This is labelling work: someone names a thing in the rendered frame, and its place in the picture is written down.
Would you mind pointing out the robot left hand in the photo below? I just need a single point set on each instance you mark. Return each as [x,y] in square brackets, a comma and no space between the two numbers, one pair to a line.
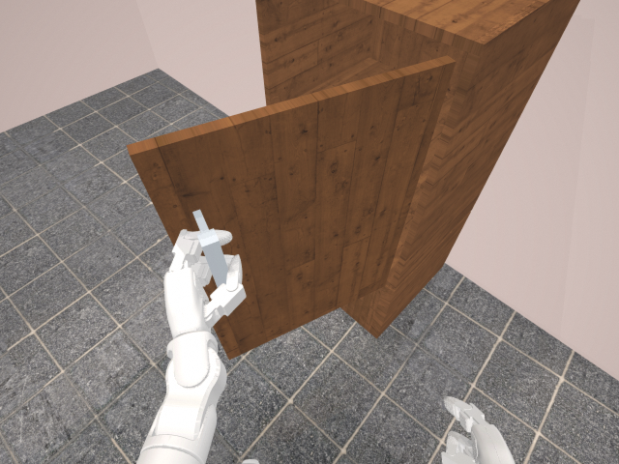
[183,286]

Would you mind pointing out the handle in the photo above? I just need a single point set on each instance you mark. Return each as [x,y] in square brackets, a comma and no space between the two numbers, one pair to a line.
[212,249]

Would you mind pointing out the left robot forearm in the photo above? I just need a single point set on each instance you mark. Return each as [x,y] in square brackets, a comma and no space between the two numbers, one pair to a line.
[183,429]

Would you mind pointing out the robot right hand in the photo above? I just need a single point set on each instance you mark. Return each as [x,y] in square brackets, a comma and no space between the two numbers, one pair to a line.
[486,446]

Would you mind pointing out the cupboard door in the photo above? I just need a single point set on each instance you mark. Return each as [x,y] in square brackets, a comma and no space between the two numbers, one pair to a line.
[314,190]

